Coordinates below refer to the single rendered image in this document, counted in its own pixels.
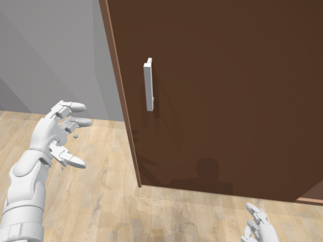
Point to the wardrobe door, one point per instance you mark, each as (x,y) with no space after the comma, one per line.
(238,93)
(315,193)

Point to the robot left hand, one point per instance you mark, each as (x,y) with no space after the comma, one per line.
(47,131)

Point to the handle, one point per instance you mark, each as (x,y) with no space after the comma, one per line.
(148,84)

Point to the robot right hand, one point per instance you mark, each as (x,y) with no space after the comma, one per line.
(263,231)

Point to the robot left forearm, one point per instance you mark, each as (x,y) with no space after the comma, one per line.
(24,206)

